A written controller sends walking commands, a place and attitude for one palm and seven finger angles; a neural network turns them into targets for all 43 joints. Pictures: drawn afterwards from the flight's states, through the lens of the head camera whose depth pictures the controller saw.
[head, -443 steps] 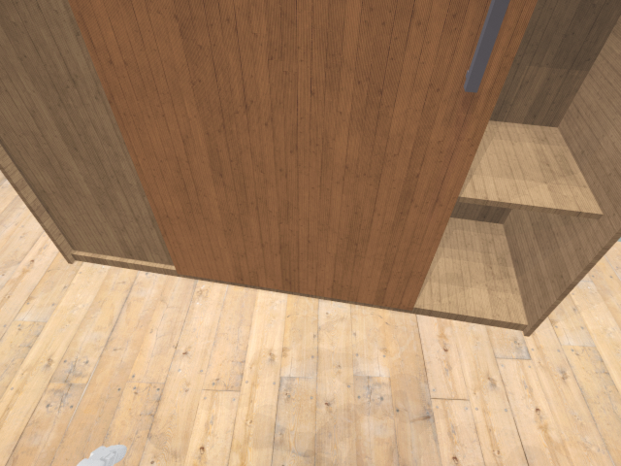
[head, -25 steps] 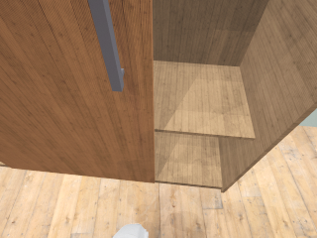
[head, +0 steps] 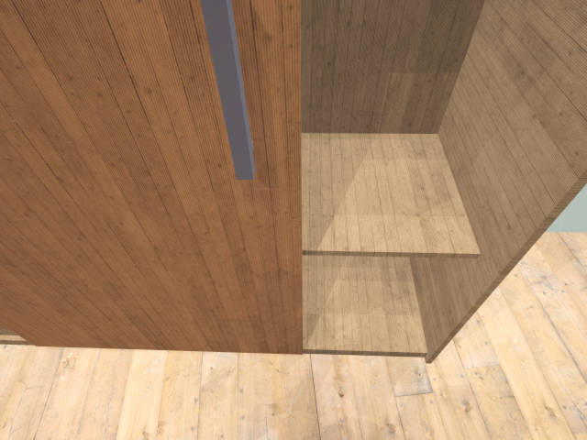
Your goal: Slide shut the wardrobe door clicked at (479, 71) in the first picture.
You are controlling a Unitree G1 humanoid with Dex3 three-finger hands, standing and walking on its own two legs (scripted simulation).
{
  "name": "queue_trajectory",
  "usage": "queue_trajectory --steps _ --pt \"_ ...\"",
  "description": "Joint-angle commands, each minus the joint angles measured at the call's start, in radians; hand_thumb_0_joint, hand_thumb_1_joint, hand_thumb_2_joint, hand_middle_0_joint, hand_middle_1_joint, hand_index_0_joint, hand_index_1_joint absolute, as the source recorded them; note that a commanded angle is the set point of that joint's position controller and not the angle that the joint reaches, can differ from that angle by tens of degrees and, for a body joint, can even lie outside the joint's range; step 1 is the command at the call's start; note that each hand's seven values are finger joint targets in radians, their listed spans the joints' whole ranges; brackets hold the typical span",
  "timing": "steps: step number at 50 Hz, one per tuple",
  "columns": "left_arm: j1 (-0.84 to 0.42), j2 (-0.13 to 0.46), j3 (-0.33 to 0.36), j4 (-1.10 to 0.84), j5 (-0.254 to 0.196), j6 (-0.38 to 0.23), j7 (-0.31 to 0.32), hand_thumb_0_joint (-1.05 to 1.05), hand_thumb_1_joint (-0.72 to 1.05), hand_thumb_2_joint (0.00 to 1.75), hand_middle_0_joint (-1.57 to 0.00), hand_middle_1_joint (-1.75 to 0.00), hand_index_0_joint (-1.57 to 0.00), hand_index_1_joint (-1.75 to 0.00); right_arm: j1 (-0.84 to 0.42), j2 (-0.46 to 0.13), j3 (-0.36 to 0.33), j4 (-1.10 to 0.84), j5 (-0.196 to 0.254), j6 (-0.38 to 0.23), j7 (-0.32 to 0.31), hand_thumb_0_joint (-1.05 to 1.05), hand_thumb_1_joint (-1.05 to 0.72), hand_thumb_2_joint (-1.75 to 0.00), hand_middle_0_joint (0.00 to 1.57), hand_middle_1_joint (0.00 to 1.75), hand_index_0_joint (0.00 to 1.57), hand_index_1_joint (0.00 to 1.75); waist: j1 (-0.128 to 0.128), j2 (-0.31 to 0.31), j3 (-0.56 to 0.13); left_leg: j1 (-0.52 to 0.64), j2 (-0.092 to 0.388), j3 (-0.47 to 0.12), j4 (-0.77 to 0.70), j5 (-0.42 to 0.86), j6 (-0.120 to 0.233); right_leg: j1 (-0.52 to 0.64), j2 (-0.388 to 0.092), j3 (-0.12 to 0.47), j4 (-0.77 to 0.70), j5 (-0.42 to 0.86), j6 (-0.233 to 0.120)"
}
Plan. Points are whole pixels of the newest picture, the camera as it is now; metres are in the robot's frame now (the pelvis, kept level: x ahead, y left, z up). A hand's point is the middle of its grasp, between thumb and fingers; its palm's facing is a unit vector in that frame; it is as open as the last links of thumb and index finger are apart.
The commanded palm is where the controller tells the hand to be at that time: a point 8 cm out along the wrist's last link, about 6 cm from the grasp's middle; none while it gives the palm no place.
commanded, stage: come to a stop and stand still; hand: left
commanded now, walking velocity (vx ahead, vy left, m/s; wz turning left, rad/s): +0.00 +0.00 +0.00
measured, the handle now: (235, 84) +0.44 +0.09 +0.26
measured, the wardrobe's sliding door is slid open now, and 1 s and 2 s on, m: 0.41 0.41 0.41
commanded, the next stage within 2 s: look again from close up in 0.74 s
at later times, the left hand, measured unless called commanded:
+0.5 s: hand out of the picture -0.03 +0.15 -0.18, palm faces +0.01 -0.98 -0.17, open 7.4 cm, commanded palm none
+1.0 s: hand out of the picture -0.03 +0.18 -0.18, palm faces +0.02 -0.99 -0.16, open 7.4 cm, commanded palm none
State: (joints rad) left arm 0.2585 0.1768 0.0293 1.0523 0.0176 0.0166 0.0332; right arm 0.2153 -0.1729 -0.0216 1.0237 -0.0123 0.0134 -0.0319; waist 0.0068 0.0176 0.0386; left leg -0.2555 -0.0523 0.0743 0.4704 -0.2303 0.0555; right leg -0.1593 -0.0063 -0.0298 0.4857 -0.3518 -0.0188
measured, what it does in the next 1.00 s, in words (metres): stands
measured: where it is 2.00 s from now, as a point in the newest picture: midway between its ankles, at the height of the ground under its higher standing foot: outside the picture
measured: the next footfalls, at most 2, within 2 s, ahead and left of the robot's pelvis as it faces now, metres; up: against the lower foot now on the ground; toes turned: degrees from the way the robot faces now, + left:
none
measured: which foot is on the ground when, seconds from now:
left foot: down 0.00-1.00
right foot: down 0.00-1.00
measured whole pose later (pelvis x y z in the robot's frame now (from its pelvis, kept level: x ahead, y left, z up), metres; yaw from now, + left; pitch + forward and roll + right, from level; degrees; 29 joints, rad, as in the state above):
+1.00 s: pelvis -0.02 +0.02 +0.00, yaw +0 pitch -1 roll -1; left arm 0.34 0.16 -0.02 1.08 0.01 -0.01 0.04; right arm 0.26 -0.16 0.01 1.10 -0.01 -0.01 -0.01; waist 0.00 -0.03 0.02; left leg -0.24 -0.05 0.07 0.48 -0.22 0.08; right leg -0.13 0.00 -0.03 0.47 -0.31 0.00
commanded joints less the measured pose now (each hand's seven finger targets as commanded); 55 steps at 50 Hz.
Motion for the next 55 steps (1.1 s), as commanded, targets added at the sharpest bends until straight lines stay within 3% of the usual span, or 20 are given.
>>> queue_trajectory --steps 1,2,6,8,11,12,15,16,17,18,20,21,24,26,30,36,42,45,55 --pt "0.058 0.121 0.012 -0.011 -0.003 -0.036 0.011 0.00 0.90 0.90 -0.20 -0.30 -0.20 -0.30 0.044 -0.058 -0.003 -0.016 -0.001 -0.019 0.003 0.00 -0.90 -0.90 0.20 0.30 0.20 0.30 -0.013 -0.177 -0.047 0.059 0.109 -0.111 -0.075 0.153 -0.055 0.012 -0.201 0.189 -0.129 0.447 -0.072" --pt "0.058 0.111 0.008 -0.010 -0.004 -0.037 0.012 0.00 0.90 0.90 -0.20 -0.30 -0.20 -0.30 0.052 -0.064 -0.005 -0.004 0.000 -0.018 0.002 0.00 -0.90 -0.90 0.20 0.30 0.20 0.30 -0.011 -0.201 -0.032 0.067 0.118 -0.109 -0.081 0.165 -0.052 0.008 -0.186 0.158 -0.126 0.452 -0.061" --pt "0.070 0.078 -0.003 0.009 -0.008 -0.030 0.013 0.00 0.90 0.90 -0.20 -0.30 -0.20 -0.30 0.085 -0.077 0.004 0.046 0.002 -0.025 -0.001 0.00 -0.90 -0.90 0.20 0.30 0.20 0.30 -0.007 -0.048 -0.002 0.130 0.156 -0.146 -0.144 0.198 -0.033 -0.046 -0.115 0.118 -0.132 0.236 -0.020" --pt "0.084 0.075 -0.004 0.022 -0.008 -0.027 0.013 0.00 0.90 0.90 -0.20 -0.30 -0.20 -0.30 0.090 -0.070 0.009 0.065 0.003 -0.025 -0.002 0.00 -0.90 -0.90 0.20 0.30 0.20 0.30 0.000 -0.028 0.044 0.100 0.156 -0.151 -0.161 0.153 -0.030 -0.051 -0.108 0.119 -0.157 0.171 -0.017" --pt "0.096 0.067 -0.006 0.038 -0.009 -0.025 0.012 0.00 0.90 0.90 -0.20 -0.30 -0.20 -0.30 0.109 -0.060 0.011 0.082 0.002 -0.025 -0.006 0.00 -0.90 -0.90 0.20 0.30 0.20 0.30 0.000 0.010 0.054 0.089 0.154 -0.152 -0.175 0.111 -0.031 -0.050 -0.104 0.121 -0.168 0.147 -0.019" --pt "0.102 0.067 -0.006 0.041 -0.008 -0.024 0.012 0.00 0.90 0.90 -0.20 -0.30 -0.20 -0.30 0.109 -0.059 0.011 0.087 0.004 -0.022 -0.006 0.00 -0.90 -0.90 0.20 0.30 0.20 0.30 0.004 -0.008 0.078 0.075 0.152 -0.150 -0.174 0.094 -0.030 -0.051 -0.102 0.117 -0.182 0.131 -0.018" --pt "0.113 0.057 -0.009 0.051 -0.010 -0.028 0.011 0.00 0.90 0.90 -0.20 -0.30 -0.20 -0.30 0.127 -0.050 0.013 0.097 0.002 -0.024 -0.009 0.00 -0.90 -0.90 0.20 0.30 0.20 0.30 -0.003 0.009 0.054 0.097 0.151 -0.146 -0.170 0.099 -0.033 -0.057 -0.104 0.125 -0.184 0.140 -0.022" --pt "0.154 0.068 -0.028 0.050 0.016 -0.071 0.047 0.00 0.90 0.90 -0.20 -0.30 -0.20 -0.30 0.059 -0.081 0.023 0.023 0.004 -0.050 0.008 0.00 -0.90 -0.90 0.20 0.30 0.20 0.30 0.014 -0.042 0.097 0.006 0.152 -0.111 0.067 0.294 -0.040 -0.075 -0.131 0.142 -0.148 0.561 -0.001" --pt "0.150 0.110 -0.024 0.040 -0.004 -0.078 0.041 0.00 0.90 0.90 -0.20 -0.30 -0.20 -0.30 0.057 -0.061 0.024 0.002 0.006 -0.040 0.012 0.00 -0.90 -0.90 0.20 0.30 0.20 0.30 -0.004 -0.034 0.066 0.021 0.127 -0.111 0.039 0.173 -0.040 -0.050 -0.166 0.151 -0.138 0.675 -0.020" --pt "0.137 0.092 -0.025 0.028 -0.009 -0.077 0.033 0.00 0.90 0.90 -0.20 -0.30 -0.20 -0.30 0.120 -0.026 0.018 0.016 -0.003 -0.040 0.008 0.00 -0.90 -0.90 0.20 0.30 0.20 0.30 -0.026 -0.033 0.001 0.043 0.120 -0.113 -0.005 0.085 -0.027 -0.013 -0.178 0.158 -0.104 0.599 -0.041" --pt "0.120 0.067 -0.032 0.020 -0.015 -0.074 0.030 0.00 0.90 0.90 -0.20 -0.30 -0.20 -0.30 0.135 -0.051 0.015 0.019 -0.006 -0.040 0.006 0.00 -0.90 -0.90 0.20 0.30 0.20 0.30 -0.025 -0.030 -0.086 0.062 0.126 -0.125 0.007 0.104 -0.016 0.005 -0.137 0.135 -0.098 0.373 -0.062" --pt "0.116 0.065 -0.031 0.017 -0.013 -0.070 0.027 0.00 0.90 0.90 -0.20 -0.30 -0.20 -0.30 0.125 -0.054 0.012 0.019 -0.004 -0.036 0.007 0.00 -0.90 -0.90 0.20 0.30 0.20 0.30 -0.024 -0.016 -0.065 0.060 0.126 -0.127 0.001 0.078 -0.016 -0.024 -0.130 0.140 -0.112 0.268 -0.061" --pt "0.109 0.061 -0.027 0.007 -0.007 -0.060 0.024 0.00 0.90 0.90 -0.20 -0.30 -0.20 -0.30 0.118 -0.062 0.006 0.013 -0.005 -0.029 0.011 0.00 -0.90 -0.90 0.20 0.30 0.20 0.30 -0.025 -0.014 0.014 0.022 0.121 -0.136 -0.015 0.017 -0.010 -0.089 -0.112 0.136 -0.122 0.110 -0.058" --pt "0.114 0.055 -0.029 0.005 -0.005 -0.058 0.023 0.00 0.90 0.90 -0.20 -0.30 -0.20 -0.30 0.117 -0.059 0.005 0.014 -0.004 -0.028 0.013 0.00 -0.90 -0.90 0.20 0.30 0.20 0.30 -0.024 -0.019 0.064 0.007 0.124 -0.145 -0.032 0.001 -0.008 -0.132 -0.101 0.131 -0.124 0.064 -0.056" --pt "0.133 0.046 -0.032 0.007 -0.002 -0.057 0.021 0.00 0.90 0.90 -0.20 -0.30 -0.20 -0.30 0.120 -0.067 0.007 0.015 -0.003 -0.029 0.015 0.00 -0.90 -0.90 0.20 0.30 0.20 0.30 -0.019 -0.055 0.090 -0.007 0.128 -0.160 -0.060 -0.006 -0.001 -0.142 -0.087 0.121 -0.114 0.050 -0.053" --pt "0.155 0.053 -0.033 0.004 -0.005 -0.054 0.022 0.00 0.90 0.90 -0.20 -0.30 -0.20 -0.30 0.104 -0.077 0.011 0.025 0.001 -0.039 0.010 0.00 -0.90 -0.90 0.20 0.30 0.20 0.30 -0.009 -0.026 0.019 0.047 0.138 -0.158 -0.059 0.113 0.005 -0.083 -0.088 0.109 -0.089 0.169 -0.040" --pt "0.155 0.067 -0.032 -0.003 -0.003 -0.047 0.020 0.00 0.90 0.90 -0.20 -0.30 -0.20 -0.30 0.080 -0.085 0.013 0.029 0.005 -0.035 0.011 0.00 -0.90 -0.90 0.20 0.30 0.20 0.30 0.000 -0.034 0.061 0.023 0.137 -0.163 -0.094 0.038 0.004 -0.089 -0.088 0.104 -0.117 0.113 -0.032" --pt "0.154 0.068 -0.031 -0.002 -0.004 -0.043 0.019 0.00 0.90 0.90 -0.20 -0.30 -0.20 -0.30 0.079 -0.095 0.013 0.035 0.003 -0.034 0.012 0.00 -0.90 -0.90 0.20 0.30 0.20 0.30 -0.004 -0.004 0.059 0.026 0.141 -0.175 -0.119 -0.006 0.002 -0.094 -0.085 0.100 -0.115 0.087 -0.030" --pt "0.160 0.069 -0.033 0.011 -0.004 -0.041 0.019 0.00 0.90 0.90 -0.20 -0.30 -0.20 -0.30 0.083 -0.101 0.014 0.061 0.006 -0.041 0.011 0.00 -0.90 -0.90 0.20 0.30 0.20 0.30 -0.001 -0.018 0.022 0.076 0.152 -0.184 -0.140 0.078 0.006 -0.063 -0.091 0.077 -0.115 0.146 -0.015"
